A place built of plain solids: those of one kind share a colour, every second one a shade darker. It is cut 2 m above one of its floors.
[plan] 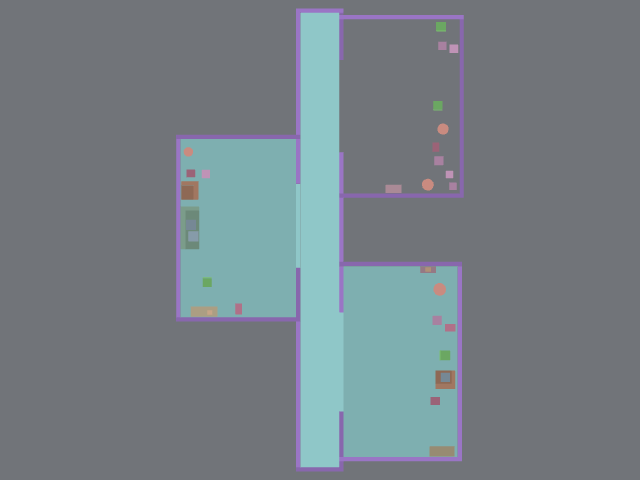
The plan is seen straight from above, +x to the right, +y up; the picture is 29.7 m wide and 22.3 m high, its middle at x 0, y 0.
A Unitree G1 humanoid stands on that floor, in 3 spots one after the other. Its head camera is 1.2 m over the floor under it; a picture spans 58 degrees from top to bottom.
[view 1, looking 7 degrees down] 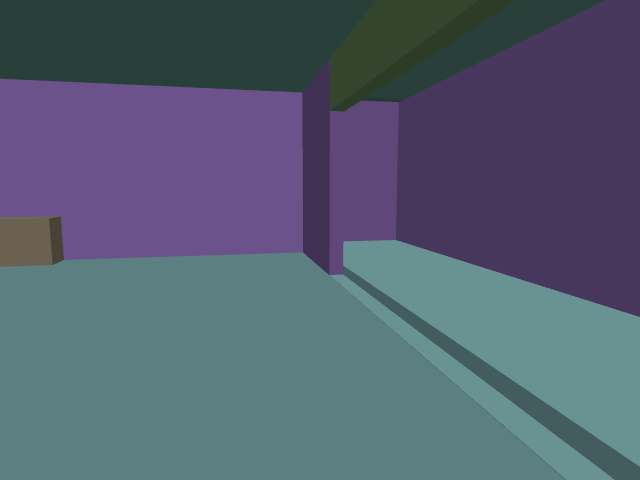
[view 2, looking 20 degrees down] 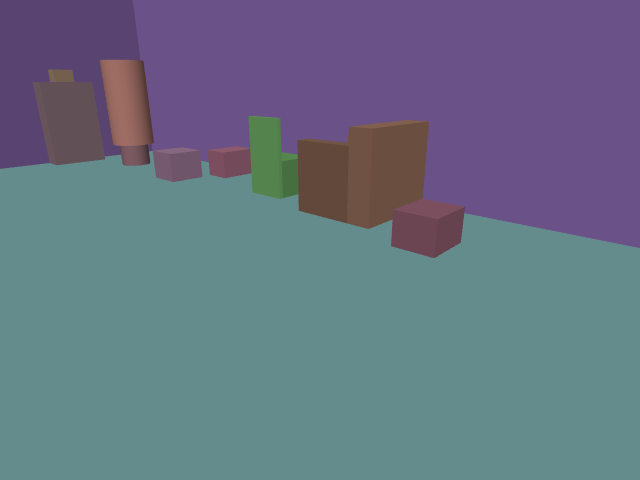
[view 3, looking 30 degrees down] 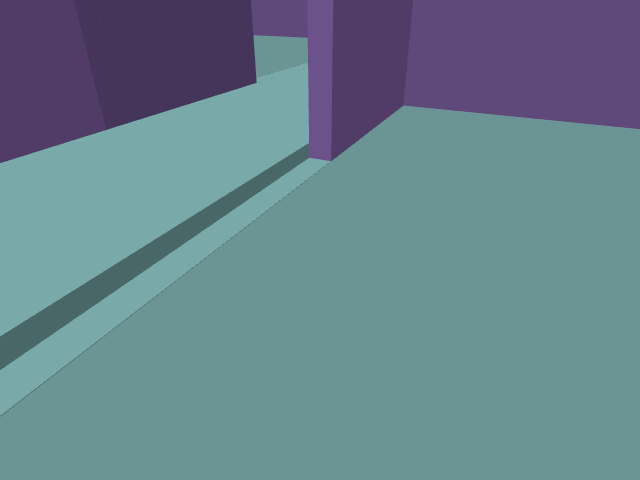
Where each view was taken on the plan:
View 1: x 2.43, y -2.29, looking -102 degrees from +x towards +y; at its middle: wall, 6.48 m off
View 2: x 2.43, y -8.99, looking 42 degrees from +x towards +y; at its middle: floor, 3.51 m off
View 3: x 2.43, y -6.45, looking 115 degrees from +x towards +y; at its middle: floor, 2.40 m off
